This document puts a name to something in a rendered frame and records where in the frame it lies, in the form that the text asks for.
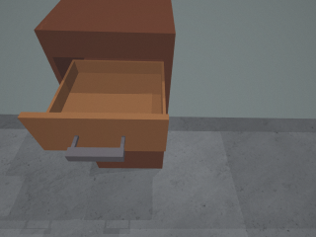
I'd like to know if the drawer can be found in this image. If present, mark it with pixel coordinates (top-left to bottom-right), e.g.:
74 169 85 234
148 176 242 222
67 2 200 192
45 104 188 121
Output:
18 59 169 152

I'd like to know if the cabinet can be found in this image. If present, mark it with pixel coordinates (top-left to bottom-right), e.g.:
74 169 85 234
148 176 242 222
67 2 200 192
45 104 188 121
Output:
34 0 176 169

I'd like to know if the handle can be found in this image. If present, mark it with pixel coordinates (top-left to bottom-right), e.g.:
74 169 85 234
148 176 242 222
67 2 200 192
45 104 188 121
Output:
65 135 125 162

